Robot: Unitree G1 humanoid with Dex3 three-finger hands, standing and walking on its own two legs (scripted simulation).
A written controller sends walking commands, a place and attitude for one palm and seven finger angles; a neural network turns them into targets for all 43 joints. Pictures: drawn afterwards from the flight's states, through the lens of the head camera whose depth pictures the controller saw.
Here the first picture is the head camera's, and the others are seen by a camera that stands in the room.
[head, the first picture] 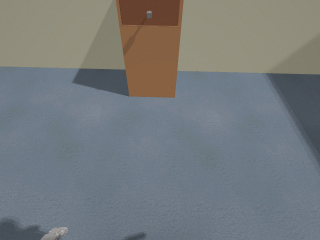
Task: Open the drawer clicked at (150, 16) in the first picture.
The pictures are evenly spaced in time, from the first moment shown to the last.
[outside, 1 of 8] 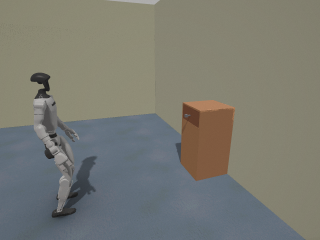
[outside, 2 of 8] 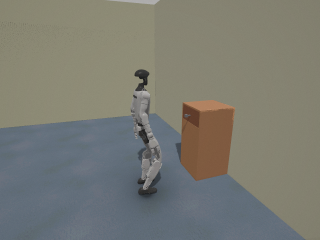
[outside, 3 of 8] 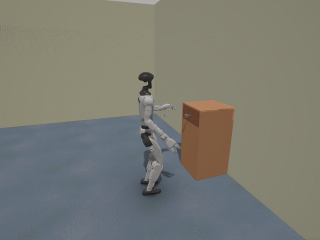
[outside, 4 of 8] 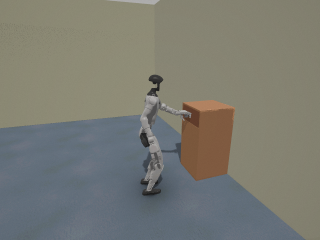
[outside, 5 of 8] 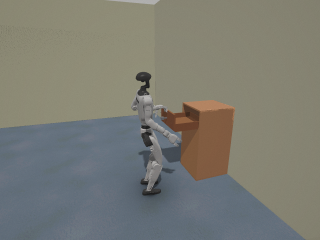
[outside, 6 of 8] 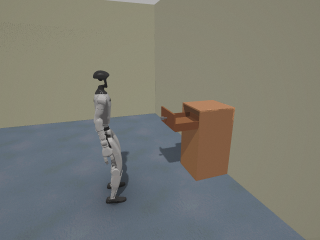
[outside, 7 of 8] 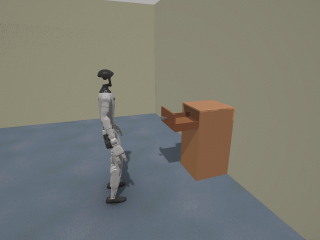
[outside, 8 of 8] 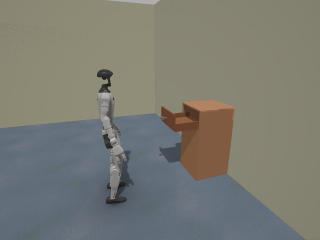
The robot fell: no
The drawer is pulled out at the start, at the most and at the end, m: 0.00 0.30 0.30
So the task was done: yes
